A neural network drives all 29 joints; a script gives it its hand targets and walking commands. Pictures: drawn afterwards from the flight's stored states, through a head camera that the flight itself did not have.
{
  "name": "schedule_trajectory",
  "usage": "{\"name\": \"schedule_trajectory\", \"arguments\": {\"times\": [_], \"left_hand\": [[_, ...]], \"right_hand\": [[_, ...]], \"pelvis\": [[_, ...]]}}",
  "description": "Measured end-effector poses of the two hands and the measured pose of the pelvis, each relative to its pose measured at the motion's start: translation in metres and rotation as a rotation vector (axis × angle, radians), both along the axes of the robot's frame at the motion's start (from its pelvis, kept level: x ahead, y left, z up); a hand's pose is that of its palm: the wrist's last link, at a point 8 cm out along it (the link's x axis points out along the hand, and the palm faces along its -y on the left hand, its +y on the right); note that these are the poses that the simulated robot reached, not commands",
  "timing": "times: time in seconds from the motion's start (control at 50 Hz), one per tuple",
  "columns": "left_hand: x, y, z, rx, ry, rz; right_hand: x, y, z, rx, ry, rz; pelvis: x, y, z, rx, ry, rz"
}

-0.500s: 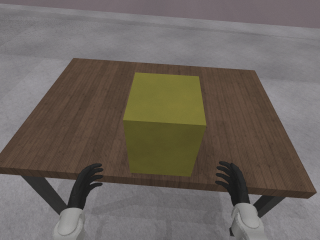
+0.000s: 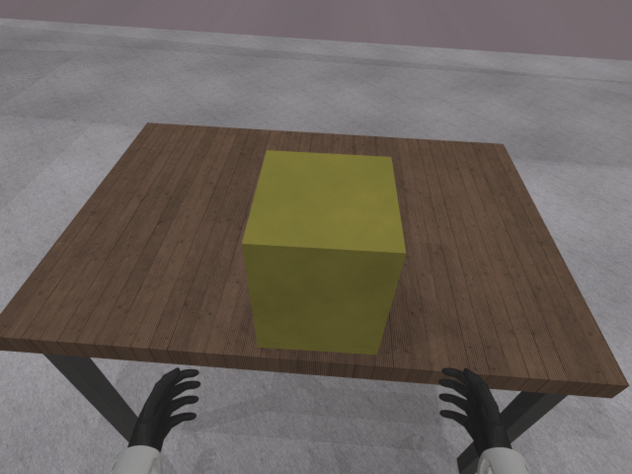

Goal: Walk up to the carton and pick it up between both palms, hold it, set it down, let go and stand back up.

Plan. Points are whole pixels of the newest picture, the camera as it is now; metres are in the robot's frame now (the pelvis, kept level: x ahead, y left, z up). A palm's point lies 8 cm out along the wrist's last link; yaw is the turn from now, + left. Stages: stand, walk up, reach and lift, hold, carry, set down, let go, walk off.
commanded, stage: set down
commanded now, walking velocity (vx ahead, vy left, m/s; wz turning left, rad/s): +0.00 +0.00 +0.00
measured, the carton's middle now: (322, 254) +0.45 +0.01 +0.01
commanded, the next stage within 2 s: let go in 0.66 s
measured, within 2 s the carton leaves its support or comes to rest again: neither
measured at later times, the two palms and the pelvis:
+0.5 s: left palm (148, 471) +0.16 +0.23 -0.07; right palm (503, 470) +0.17 -0.22 -0.07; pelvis +0.00 -0.01 +0.00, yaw +0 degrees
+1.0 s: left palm (157, 471) +0.16 +0.22 -0.08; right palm out of the picture +0.15 -0.24 -0.08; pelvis +0.00 -0.01 +0.00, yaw +0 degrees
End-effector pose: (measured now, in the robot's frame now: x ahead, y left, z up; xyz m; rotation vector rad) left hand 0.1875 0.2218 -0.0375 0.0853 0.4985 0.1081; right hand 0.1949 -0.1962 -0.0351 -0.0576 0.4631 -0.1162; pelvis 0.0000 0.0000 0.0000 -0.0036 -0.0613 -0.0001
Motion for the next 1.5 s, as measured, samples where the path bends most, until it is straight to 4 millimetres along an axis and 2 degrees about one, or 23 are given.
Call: {"name": "schedule_trajectory", "arguments": {"times": [0.36, 0.54, 0.72, 0.96, 1.2, 1.26, 1.4, 1.5], "left_hand": [[-0.021, 0.007, -0.023, 0.03, 0.173, 0.017], [-0.031, 0.003, -0.039, 0.045, 0.28, 0.006], [-0.034, 0.005, -0.047, 0.075, 0.34, 0.009], [-0.026, -0.003, -0.046, 0.073, 0.325, -0.004], [-0.035, -0.001, -0.049, 0.065, 0.315, 0.006], [-0.048, 0.008, -0.052, 0.08, 0.31, 0.016], [-0.095, 0.036, -0.06, 0.123, 0.385, 0.063], [-0.122, 0.043, -0.066, 0.126, 0.446, 0.077]], "right_hand": [[-0.02, -0.011, -0.021, -0.047, 0.131, 0.039], [-0.033, -0.024, -0.034, -0.079, 0.219, 0.041], [-0.041, -0.034, -0.044, -0.097, 0.271, 0.062], [-0.041, -0.043, -0.042, -0.118, 0.251, 0.068], [-0.049, -0.043, -0.041, -0.128, 0.265, 0.06], [-0.057, -0.046, -0.05, -0.143, 0.331, 0.034], [-0.086, -0.049, -0.067, -0.146, 0.437, 0.013], [-0.107, -0.047, -0.074, -0.149, 0.494, 0.017]], "pelvis": [[0.003, -0.007, 0.0, 0.003, 0.003, 0.004], [0.003, -0.009, 0.0, 0.002, 0.008, 0.008], [0.002, -0.012, -0.001, 0.003, 0.019, 0.009], [0.0, -0.013, -0.002, 0.004, 0.016, 0.007], [-0.007, -0.01, -0.004, 0.002, 0.014, 0.006], [-0.007, -0.006, -0.005, -0.006, 0.03, 0.013], [-0.008, 0.001, -0.007, -0.01, 0.027, 0.025], [-0.014, 0.004, -0.006, -0.009, 0.024, 0.029]]}}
